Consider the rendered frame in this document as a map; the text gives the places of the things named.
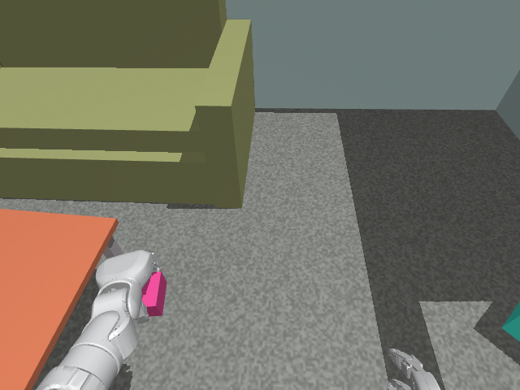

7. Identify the left robot hand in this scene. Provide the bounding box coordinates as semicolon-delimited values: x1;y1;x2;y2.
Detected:
96;249;163;324

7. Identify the coffee table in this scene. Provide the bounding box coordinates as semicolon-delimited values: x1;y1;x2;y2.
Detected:
0;209;124;390

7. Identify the left robot arm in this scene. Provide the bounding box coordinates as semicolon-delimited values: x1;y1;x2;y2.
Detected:
36;278;142;390

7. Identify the right robot hand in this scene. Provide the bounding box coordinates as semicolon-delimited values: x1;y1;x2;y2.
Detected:
388;349;441;390

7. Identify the sofa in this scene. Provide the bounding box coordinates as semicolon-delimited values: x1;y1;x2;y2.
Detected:
0;0;255;208

